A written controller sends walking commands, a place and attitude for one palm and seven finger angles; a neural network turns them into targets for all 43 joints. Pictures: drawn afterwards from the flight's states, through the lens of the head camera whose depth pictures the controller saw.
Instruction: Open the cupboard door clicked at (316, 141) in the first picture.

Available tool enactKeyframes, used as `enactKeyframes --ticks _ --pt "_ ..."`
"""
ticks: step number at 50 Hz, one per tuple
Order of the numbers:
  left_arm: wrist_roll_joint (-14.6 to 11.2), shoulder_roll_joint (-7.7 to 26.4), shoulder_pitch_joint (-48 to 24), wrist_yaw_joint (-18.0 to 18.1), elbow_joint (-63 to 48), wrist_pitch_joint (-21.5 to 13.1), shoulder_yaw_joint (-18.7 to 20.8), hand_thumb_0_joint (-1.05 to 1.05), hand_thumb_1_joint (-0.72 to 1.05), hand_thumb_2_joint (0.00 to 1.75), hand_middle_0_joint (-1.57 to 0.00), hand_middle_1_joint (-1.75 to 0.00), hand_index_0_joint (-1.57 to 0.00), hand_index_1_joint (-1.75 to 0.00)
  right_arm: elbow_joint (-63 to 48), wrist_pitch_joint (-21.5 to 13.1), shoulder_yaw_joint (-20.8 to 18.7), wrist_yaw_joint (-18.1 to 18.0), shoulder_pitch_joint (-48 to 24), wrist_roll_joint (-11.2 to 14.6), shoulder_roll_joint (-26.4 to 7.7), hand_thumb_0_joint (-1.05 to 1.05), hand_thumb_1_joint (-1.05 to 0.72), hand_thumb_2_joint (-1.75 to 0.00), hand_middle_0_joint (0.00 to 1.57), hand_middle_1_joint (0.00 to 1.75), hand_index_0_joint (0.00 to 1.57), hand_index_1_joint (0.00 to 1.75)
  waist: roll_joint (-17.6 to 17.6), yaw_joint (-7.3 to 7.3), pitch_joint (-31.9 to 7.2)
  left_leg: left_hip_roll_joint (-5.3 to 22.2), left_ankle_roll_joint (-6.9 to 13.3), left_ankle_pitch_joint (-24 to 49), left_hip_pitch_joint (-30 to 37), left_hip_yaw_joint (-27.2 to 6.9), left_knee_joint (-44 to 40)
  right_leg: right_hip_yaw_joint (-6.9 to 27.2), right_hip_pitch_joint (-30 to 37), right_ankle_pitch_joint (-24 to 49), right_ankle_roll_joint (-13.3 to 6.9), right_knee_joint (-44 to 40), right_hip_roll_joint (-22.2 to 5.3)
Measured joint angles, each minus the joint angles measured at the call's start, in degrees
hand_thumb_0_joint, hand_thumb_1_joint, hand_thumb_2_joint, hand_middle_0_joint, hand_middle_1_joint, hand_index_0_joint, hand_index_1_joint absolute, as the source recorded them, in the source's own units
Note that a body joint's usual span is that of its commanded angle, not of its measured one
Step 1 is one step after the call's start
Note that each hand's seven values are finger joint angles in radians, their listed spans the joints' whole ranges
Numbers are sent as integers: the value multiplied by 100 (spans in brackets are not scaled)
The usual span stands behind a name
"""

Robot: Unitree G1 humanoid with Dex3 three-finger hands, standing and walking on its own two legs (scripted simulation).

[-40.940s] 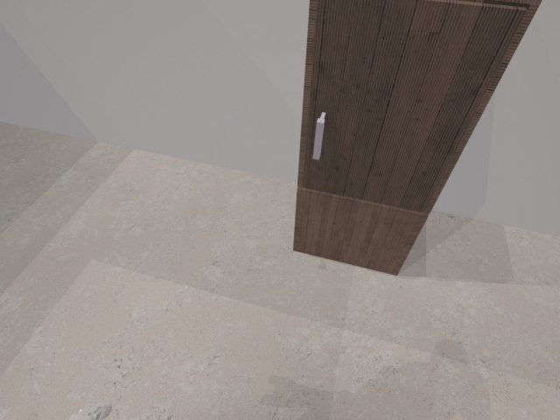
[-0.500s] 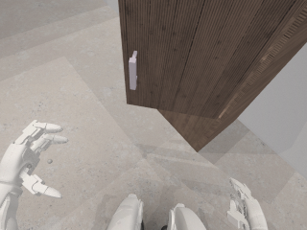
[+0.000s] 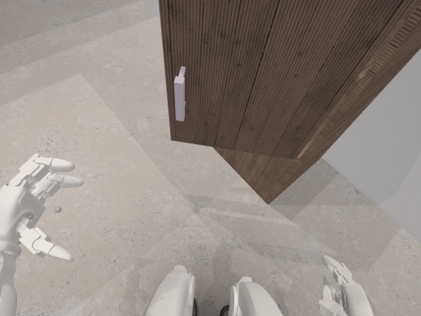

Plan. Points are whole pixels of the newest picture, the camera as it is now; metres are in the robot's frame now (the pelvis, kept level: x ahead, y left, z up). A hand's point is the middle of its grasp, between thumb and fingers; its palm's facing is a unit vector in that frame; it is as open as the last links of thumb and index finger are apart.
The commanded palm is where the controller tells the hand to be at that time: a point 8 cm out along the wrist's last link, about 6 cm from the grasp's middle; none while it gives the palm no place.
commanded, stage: raise the hand with hooked fingers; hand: left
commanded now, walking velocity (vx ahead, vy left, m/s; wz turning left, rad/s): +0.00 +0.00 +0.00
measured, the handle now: (181, 94) +0.58 +0.11 +0.00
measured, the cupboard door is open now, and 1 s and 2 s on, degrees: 42 42 42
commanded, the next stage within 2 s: move the hooked fingers beside the handle in 0.20 s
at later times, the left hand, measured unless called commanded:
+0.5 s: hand (71, 200) +0.30 +0.26 +0.03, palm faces -0.07 -1.00 -0.03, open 14.0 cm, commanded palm +0.29 +0.30 +0.03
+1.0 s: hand (107, 160) +0.38 +0.23 +0.02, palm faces -0.07 -1.00 -0.03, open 14.0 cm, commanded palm +0.37 +0.27 +0.02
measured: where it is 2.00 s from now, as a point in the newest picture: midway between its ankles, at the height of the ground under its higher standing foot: outside the picture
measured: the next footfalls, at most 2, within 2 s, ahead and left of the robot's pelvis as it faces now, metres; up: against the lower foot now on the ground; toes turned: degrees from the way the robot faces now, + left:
none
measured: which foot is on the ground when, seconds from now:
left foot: down 0.00-1.00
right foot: down 0.00-1.00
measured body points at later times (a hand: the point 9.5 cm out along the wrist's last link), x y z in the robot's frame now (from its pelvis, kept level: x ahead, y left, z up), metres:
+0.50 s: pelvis +0.00 -0.01 -0.01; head +0.10 +0.03 +0.43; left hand +0.29 +0.32 +0.03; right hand +0.18 -0.25 -0.08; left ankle +0.05 +0.05 -0.63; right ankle +0.02 -0.11 -0.63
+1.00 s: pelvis +0.01 -0.02 -0.01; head +0.13 +0.01 +0.42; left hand +0.38 +0.28 +0.02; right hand +0.13 -0.28 -0.11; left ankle +0.05 +0.04 -0.63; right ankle +0.02 -0.11 -0.63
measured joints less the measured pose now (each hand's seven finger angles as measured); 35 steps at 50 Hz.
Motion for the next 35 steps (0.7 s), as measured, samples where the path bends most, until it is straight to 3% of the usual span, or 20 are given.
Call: enactKeyframes --ticks 18,23,35 --pt "13 -13 -59 -40 4 17 -46 -2 -50 30 -31 -120 -30 -120 -51 66 51 -15 -142 1 43 1 -91 -90 20 30 20 30 21 56 -10 -9 -25 -25 -8 -52 42 -49 11 -35 -28 29 0" --pt "83 -58 -432 15 244 -19 -165 -2 -50 30 -31 -120 -30 -120 29 78 69 -60 -148 -8 1 1 -91 -90 20 30 20 30 8 86 -35 -21 -36 -54 -110 -80 141 -87 -82 -83 -48 135 -14" --pt "409 -80 -1222 416 635 128 -356 -2 -50 30 -31 -120 -30 -120 96 388 100 -45 -120 -22 44 1 -91 -90 20 30 20 30 -14 -78 -18 42 -59 -85 -213 -29 172 -34 -236 -102 -95 203 42"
